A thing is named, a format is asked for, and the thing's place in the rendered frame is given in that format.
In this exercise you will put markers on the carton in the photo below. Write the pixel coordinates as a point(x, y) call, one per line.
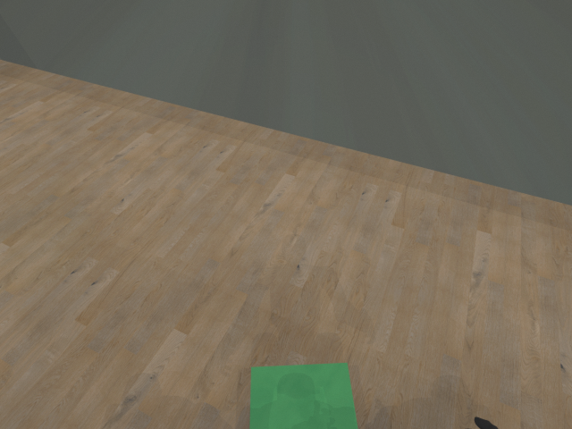
point(317, 396)

